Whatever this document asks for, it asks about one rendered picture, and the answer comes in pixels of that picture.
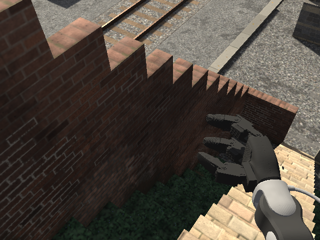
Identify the right robot hand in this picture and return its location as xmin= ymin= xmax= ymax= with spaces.
xmin=197 ymin=114 xmax=284 ymax=193

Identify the robot right forearm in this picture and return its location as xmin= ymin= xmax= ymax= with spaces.
xmin=252 ymin=179 xmax=315 ymax=240

